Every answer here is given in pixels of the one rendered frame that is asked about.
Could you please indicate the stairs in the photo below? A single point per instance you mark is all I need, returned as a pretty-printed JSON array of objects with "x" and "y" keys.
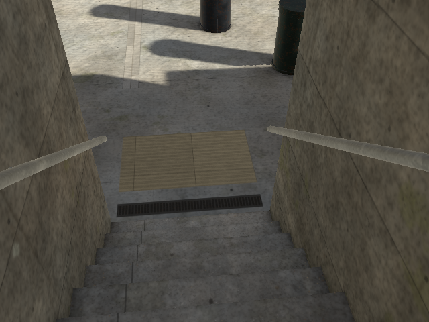
[{"x": 235, "y": 267}]

